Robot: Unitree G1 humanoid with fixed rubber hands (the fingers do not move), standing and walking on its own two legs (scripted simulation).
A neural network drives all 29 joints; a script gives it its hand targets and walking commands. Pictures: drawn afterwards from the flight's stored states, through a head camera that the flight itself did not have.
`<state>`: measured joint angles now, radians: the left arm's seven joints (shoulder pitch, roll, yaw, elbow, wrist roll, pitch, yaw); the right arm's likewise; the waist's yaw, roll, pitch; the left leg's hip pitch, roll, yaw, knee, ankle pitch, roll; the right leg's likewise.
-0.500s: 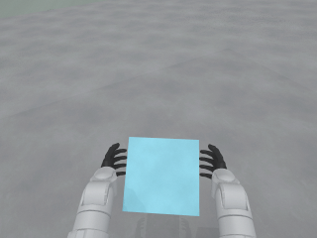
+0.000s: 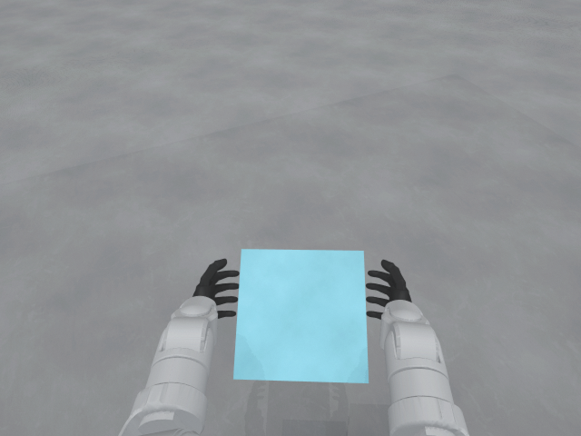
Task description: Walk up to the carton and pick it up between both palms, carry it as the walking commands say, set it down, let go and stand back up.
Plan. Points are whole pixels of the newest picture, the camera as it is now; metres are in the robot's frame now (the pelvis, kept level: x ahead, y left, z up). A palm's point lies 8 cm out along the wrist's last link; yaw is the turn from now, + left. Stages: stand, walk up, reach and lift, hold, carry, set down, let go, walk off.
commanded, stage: set down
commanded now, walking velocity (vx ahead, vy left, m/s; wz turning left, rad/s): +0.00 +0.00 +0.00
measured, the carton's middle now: (301, 313) +0.35 -0.02 -0.10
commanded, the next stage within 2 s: none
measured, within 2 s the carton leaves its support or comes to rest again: neither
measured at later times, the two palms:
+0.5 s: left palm (217, 328) +0.33 +0.13 -0.11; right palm (376, 343) +0.30 -0.15 -0.12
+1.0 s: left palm (225, 333) +0.36 +0.13 -0.19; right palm (366, 347) +0.33 -0.15 -0.20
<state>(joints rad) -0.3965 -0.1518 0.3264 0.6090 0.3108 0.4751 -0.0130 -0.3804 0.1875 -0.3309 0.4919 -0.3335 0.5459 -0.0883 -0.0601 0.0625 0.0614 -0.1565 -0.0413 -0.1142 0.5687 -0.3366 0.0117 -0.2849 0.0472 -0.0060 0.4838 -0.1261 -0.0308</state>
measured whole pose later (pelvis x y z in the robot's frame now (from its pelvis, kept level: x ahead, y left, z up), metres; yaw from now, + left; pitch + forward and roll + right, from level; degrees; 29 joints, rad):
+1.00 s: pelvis -0.04 +0.02 -0.13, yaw +0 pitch +32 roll +1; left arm -0.63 -0.09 0.36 0.68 0.19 0.19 0.06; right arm -0.58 0.18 -0.40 0.57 -0.25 0.22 -0.15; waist -0.04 0.06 -0.16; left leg -1.32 -0.11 -0.04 1.30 -0.54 0.01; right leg -1.46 0.02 0.03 1.19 -0.28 0.00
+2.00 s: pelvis -0.08 +0.02 -0.29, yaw +2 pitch +42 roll +2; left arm -1.02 0.00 0.33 0.77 0.12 0.23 0.13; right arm -0.92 0.05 -0.43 0.62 -0.17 0.28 -0.20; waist -0.06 0.07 -0.07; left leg -1.96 -0.14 0.01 1.88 -0.65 0.00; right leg -2.11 0.03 0.04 1.72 -0.34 0.02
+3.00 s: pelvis -0.08 +0.03 -0.38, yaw +2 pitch +42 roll +0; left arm -1.31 0.12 0.17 1.03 0.04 0.16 0.14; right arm -1.23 -0.18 -0.40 0.97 -0.02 0.18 -0.14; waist -0.12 0.01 0.14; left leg -2.21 -0.17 0.03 2.18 -0.71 0.01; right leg -2.37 0.02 0.04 2.00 -0.37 0.04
